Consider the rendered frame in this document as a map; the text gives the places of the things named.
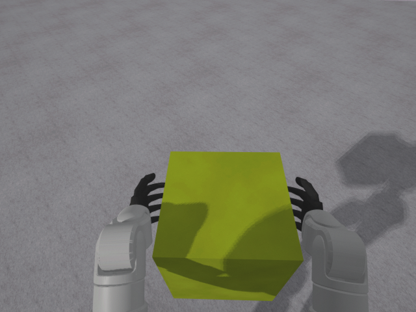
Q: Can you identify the carton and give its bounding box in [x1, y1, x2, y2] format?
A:
[152, 151, 304, 301]

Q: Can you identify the left robot forearm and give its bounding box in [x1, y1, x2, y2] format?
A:
[89, 205, 153, 312]

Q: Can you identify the right robot hand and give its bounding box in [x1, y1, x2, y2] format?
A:
[287, 177, 323, 231]

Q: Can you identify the right robot forearm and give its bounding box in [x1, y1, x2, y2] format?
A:
[302, 209, 369, 312]

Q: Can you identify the left robot hand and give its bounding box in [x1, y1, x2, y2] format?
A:
[130, 173, 165, 223]

